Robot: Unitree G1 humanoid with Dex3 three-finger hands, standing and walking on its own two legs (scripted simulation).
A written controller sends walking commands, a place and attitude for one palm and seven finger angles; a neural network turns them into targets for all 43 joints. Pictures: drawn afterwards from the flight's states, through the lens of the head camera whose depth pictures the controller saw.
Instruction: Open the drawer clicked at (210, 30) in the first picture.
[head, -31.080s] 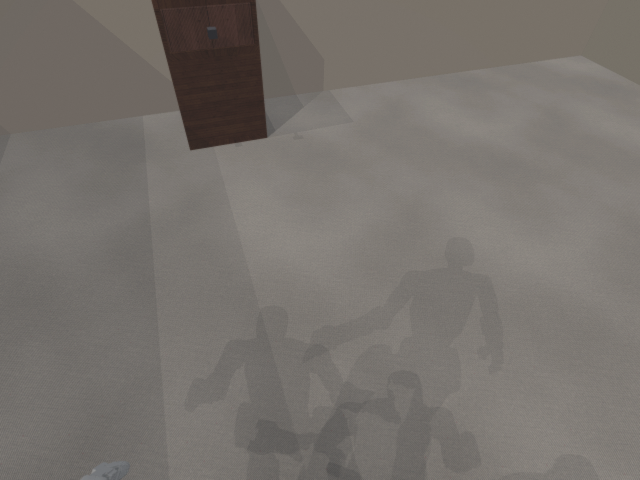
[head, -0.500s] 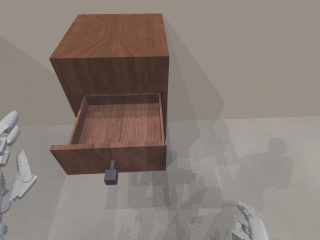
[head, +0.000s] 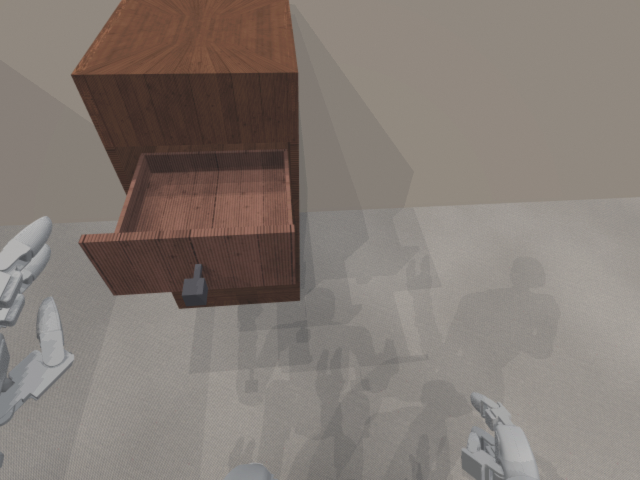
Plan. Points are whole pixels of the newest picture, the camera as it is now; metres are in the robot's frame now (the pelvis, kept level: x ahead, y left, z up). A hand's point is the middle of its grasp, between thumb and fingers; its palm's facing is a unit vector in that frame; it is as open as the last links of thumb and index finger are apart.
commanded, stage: stop stepping back and stand still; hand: left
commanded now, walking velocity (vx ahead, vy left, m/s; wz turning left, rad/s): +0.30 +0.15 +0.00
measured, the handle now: (196, 283) +0.48 +0.25 -0.16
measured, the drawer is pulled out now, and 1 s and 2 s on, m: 0.28 0.28 0.28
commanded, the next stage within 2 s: let the arm hang, fingers relaxed in 0.70 s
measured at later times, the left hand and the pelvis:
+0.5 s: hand (19, 450) +0.12 +0.23 +0.16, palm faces +0.43 -0.81 -0.40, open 7.4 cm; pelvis -0.06 -0.01 -0.01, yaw +3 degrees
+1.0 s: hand out of the picture +0.07 +0.21 -0.11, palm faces +0.13 -0.95 -0.30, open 7.4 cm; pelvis -0.06 -0.01 -0.01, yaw +6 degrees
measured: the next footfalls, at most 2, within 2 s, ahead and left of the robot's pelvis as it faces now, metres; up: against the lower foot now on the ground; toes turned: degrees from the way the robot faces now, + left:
left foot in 0.14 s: -0.04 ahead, +0.11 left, +0.00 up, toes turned +5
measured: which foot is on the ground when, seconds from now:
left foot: up 0.00-0.12, down 0.14-1.00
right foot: down 0.00-1.00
